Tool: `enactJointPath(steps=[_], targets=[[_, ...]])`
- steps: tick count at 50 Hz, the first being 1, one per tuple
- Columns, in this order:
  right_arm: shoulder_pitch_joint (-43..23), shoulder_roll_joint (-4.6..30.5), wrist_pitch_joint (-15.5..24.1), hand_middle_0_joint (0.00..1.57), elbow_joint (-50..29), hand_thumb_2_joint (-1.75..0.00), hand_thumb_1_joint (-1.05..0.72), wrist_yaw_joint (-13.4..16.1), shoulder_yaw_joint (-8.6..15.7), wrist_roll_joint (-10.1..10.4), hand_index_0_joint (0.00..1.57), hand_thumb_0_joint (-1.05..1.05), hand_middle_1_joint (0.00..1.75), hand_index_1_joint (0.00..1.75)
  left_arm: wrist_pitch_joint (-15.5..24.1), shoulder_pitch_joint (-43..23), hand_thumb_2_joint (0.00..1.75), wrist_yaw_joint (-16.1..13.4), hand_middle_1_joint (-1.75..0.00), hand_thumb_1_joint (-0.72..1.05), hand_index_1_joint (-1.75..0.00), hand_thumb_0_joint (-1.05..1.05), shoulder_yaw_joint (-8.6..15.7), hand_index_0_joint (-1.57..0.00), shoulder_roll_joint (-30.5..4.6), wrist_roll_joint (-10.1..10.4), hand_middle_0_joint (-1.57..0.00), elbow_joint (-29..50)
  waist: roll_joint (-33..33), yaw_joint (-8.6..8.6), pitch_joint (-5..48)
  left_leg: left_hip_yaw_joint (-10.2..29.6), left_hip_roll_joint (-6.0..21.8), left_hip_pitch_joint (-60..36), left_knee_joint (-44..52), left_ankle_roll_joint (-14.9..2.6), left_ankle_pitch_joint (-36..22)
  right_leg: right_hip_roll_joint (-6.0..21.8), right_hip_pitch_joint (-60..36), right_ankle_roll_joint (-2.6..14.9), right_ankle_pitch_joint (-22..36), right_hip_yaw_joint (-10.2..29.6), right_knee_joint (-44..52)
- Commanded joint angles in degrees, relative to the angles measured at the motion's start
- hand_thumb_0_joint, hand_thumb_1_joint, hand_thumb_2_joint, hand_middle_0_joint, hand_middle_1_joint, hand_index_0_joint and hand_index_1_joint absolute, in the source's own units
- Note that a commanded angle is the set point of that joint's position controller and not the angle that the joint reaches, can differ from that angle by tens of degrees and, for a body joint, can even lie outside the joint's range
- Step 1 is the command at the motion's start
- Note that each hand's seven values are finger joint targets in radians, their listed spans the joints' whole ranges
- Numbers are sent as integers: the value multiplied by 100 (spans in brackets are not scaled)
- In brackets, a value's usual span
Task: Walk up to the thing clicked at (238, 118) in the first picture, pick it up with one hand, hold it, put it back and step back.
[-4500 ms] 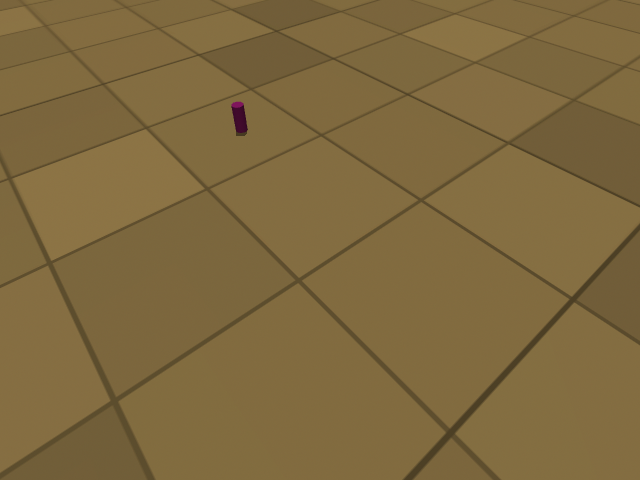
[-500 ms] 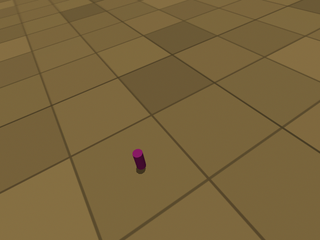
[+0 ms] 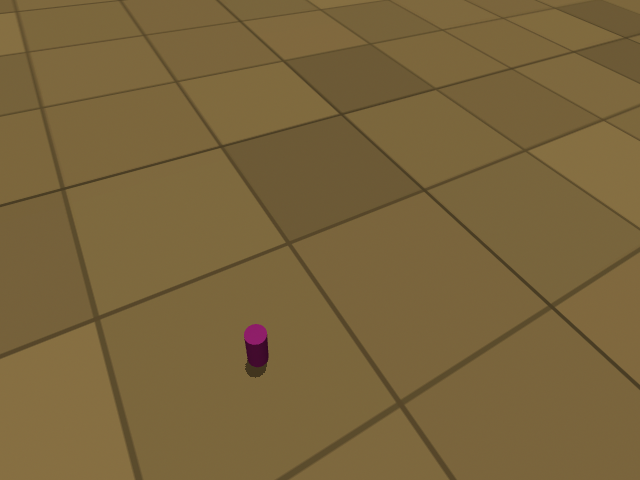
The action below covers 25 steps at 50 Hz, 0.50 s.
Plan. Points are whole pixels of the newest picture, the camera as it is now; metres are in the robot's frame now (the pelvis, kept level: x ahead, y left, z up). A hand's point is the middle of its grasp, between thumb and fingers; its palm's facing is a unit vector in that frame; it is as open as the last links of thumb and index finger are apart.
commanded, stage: walk up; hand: left
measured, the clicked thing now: (256, 346) +0.62 +0.17 -0.68
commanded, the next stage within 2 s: none
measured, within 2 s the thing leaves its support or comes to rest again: neither
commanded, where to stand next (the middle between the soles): +0.27 -0.03 m, yaw -1 degrees
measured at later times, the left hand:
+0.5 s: hand (154, 450) +0.20 +0.23 -0.11, palm faces -0.05 -0.90 -0.44, open 7.4 cm
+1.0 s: hand (150, 463) +0.19 +0.24 -0.16, palm faces -0.05 -0.94 -0.35, open 7.4 cm
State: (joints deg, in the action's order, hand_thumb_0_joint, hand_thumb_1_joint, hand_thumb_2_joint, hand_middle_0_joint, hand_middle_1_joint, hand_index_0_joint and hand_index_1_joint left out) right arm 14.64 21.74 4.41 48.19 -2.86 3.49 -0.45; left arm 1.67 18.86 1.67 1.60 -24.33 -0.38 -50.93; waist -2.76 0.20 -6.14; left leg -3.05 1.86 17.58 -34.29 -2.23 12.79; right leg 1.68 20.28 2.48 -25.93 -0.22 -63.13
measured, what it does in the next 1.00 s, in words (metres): walks ahead: right foot, then left foot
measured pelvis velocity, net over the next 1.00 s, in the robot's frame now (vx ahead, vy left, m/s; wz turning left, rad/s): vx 0.12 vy -0.01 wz -0.02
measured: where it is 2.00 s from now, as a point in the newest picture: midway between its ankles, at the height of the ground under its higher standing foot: outside the picture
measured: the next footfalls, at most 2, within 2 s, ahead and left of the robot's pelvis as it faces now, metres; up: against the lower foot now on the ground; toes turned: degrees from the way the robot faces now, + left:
right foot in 0.34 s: +0.17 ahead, -0.16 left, +0.00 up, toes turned -3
left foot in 0.72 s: +0.25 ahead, +0.10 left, +0.00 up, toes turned -2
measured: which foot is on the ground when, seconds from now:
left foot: down 0.00-0.36, up 0.38-0.70, down 0.72-1.00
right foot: up 0.00-0.32, down 0.34-1.00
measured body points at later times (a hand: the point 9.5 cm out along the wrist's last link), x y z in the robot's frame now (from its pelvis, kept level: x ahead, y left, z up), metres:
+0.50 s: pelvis +0.13 -0.04 +0.00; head +0.15 -0.08 +0.45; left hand +0.20 +0.27 -0.08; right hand +0.18 -0.36 -0.14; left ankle +0.11 +0.09 -0.67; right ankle +0.17 -0.16 -0.73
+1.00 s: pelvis +0.12 -0.01 +0.00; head +0.13 +0.00 +0.45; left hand +0.19 +0.29 -0.14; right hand +0.22 -0.32 -0.12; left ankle +0.21 +0.10 -0.73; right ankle +0.13 -0.16 -0.73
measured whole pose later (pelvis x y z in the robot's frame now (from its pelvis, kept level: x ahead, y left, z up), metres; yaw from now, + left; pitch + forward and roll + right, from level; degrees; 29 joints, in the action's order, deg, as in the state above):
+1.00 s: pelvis +0.12 -0.01 +0.00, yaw -1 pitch -4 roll -2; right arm 5.7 20.8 -0.4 57.2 -0.9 1.0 -0.2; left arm 0.5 9.5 -0.2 0.3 -21.6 -0.6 -59.2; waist 0.5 -0.6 -6.1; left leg 0.4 2.5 20.0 -35.7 0.0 11.7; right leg 0.6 12.3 -1.3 -16.7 -1.8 -33.4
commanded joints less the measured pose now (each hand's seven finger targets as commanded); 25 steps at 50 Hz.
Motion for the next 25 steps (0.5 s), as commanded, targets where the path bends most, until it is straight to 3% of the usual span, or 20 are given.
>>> enactJointPath(steps=[1,3,7,10,12,13,15,16,17,18,19,20,22,23,25], targets=[[395,1550,156,20,-258,-90,-90,174,373,82,20,0,30,30,124,522,90,-5,-30,90,-30,0,383,-20,-1095,83,-20,266,1102,-35,218,1229,1098,-542,1869,-590,-730,303,808,-73,827,432,161],[275,1597,157,20,-377,-90,-90,163,391,49,20,0,30,30,85,585,90,33,-30,90,-30,0,388,-20,-1032,52,-20,225,1308,-46,236,1138,1128,-583,2053,-842,18,333,832,-207,1028,249,455],[330,1698,142,20,-428,-90,-90,138,432,6,20,0,30,30,106,32,90,115,-30,90,-30,0,427,-20,-1058,-36,-20,334,1189,97,-69,1175,1313,-461,2363,-1124,967,498,1036,-344,1157,117,1301],[266,1740,115,20,-449,-90,-90,109,447,-7,20,0,30,30,171,-269,90,173,-30,90,-30,0,442,-20,-1022,-27,-20,398,1136,95,-249,1082,1315,-60,2312,-1086,1331,528,586,-258,1343,53,2156],[280,1715,87,20,-467,-90,-90,85,426,-12,20,0,30,30,222,-274,90,178,-30,90,-30,0,444,-20,-1010,-13,-20,360,1076,109,-134,965,1167,-145,2104,-1014,1278,384,342,-239,1419,-63,2548],[247,1733,65,20,-482,-90,-90,77,434,1,20,0,30,30,246,-231,90,166,-30,90,-30,0,448,-20,-993,-19,-20,325,1094,70,-23,1000,1241,-129,1957,-1004,1247,324,99,-204,1405,-102,2654],[118,1677,-2,20,-539,-90,-90,80,406,15,20,0,30,30,333,236,90,98,-30,90,-30,0,464,-20,-1003,-42,-20,160,716,-199,344,884,1168,-193,1193,-884,699,199,-717,-165,1593,-198,3302],[189,1448,-33,20,-555,-90,-90,76,322,-1,20,0,30,30,390,380,90,43,-30,90,-30,0,495,-20,-1106,-77,-20,83,298,-248,558,547,862,-68,491,-729,255,4,-1241,-176,1553,-310,3522],[476,1143,-44,20,-522,-90,-90,82,211,5,20,0,30,30,456,739,90,-33,-30,90,-30,0,578,-20,-1278,-95,-20,8,-394,-418,899,270,568,187,-735,-560,13,186,-1989,-77,1234,88,3861],[703,596,-64,20,-562,-90,-90,136,5,63,20,0,30,30,494,602,90,-159,-30,90,-30,0,621,-20,-1675,-134,-20,102,-1598,-276,1036,-110,59,830,-1934,-150,829,1551,-2127,308,1732,2002,4413],[730,872,-160,20,-436,-90,-90,190,66,38,20,0,30,30,461,328,90,-173,-30,90,-30,0,563,-20,-1697,-53,-20,254,-1114,-200,596,167,-347,1474,-2140,72,1815,2142,-1936,854,2195,3014,4662],[567,1300,-199,20,-385,-90,-90,268,179,4,20,0,30,30,402,308,90,-165,-30,90,-30,0,582,-20,-1853,4,-20,272,-1029,-309,498,379,-106,1448,-2458,33,2074,2326,-1735,1349,2726,3190,4433],[416,1302,-219,20,-248,-90,-90,287,200,57,20,0,30,30,376,339,90,-208,-30,90,-30,0,503,-20,-1514,80,-20,286,-682,-266,326,750,-5,1424,-2673,63,1887,1875,-1540,1194,4024,2121,4187],[508,1243,-245,20,-158,-90,-90,273,190,93,20,0,30,30,370,176,90,-243,-30,90,-30,0,444,-20,-1367,95,-20,325,-624,-155,471,799,18,1335,-2600,60,1663,1590,-1664,969,4384,1492,4005],[561,1143,-306,20,-89,-90,-90,260,171,87,20,0,30,30,355,2,90,-291,-30,90,-30,0,393,-20,-1312,52,-20,366,-698,-83,693,650,-68,1014,-2383,109,1254,1334,-1475,892,4837,939,3817]])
